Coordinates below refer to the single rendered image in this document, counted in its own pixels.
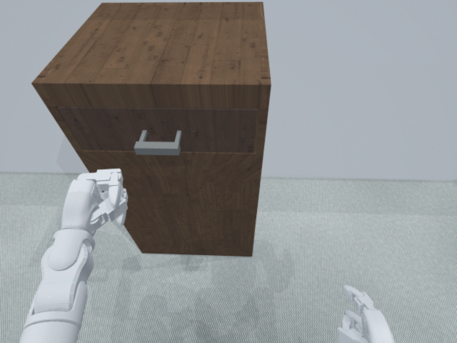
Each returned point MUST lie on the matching robot right hand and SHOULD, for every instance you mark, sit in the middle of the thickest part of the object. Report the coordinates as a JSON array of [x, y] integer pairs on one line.
[[371, 327]]

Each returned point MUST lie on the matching robot left forearm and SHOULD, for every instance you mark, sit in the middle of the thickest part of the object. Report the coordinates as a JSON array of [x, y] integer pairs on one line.
[[57, 310]]

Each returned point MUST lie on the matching cabinet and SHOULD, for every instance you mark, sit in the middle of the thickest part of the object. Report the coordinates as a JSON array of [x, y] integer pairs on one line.
[[172, 54]]

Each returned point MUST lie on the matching robot left hand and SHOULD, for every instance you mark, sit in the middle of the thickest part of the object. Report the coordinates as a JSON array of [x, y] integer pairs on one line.
[[83, 198]]

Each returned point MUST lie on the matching handle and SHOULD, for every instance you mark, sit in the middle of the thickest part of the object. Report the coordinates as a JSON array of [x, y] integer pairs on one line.
[[143, 147]]

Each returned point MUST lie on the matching drawer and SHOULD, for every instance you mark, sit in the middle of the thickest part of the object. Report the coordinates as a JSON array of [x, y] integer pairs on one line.
[[203, 129]]

